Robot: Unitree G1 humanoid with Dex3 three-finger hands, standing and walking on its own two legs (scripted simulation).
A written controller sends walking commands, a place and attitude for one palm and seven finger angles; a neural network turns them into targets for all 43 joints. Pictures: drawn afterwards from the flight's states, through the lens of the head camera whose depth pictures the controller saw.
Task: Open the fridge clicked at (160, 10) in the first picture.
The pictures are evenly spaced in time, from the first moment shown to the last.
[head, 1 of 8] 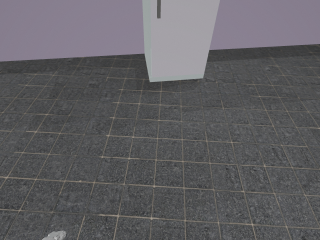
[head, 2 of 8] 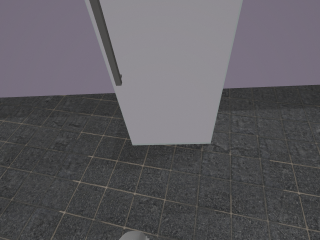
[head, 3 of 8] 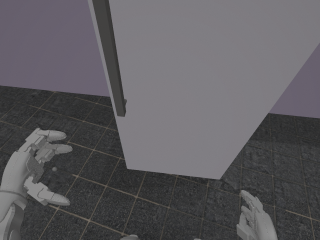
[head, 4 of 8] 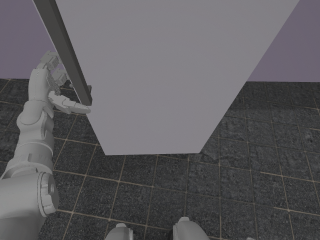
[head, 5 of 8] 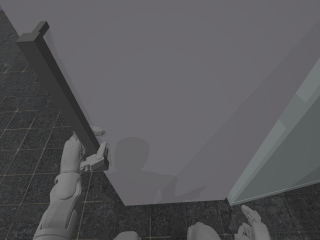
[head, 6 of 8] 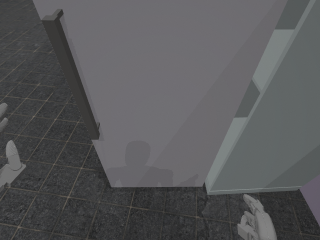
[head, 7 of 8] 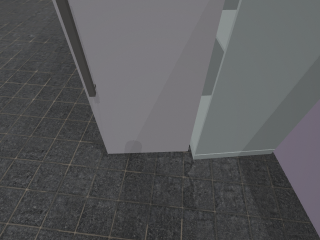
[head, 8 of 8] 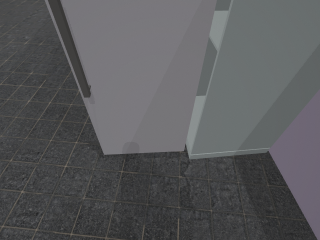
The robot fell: no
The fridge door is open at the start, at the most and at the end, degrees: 0 91 88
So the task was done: yes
